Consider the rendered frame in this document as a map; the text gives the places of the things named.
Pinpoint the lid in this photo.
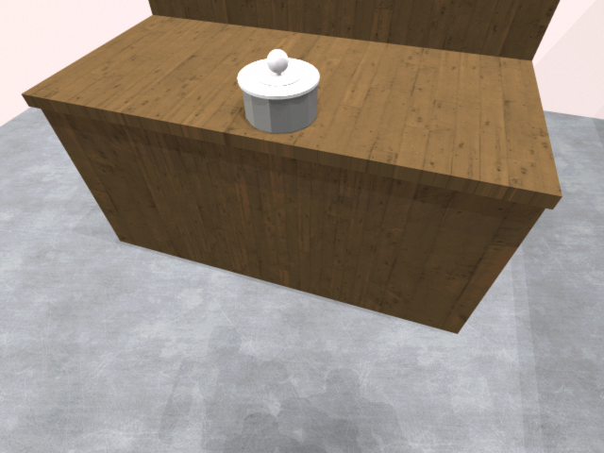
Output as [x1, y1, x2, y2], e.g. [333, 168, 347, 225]
[237, 58, 320, 99]

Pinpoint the pot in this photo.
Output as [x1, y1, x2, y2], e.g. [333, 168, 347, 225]
[243, 85, 318, 134]

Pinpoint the table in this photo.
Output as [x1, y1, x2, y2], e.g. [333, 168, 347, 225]
[22, 0, 562, 334]

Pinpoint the knob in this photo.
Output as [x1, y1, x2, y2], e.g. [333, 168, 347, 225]
[267, 49, 289, 74]

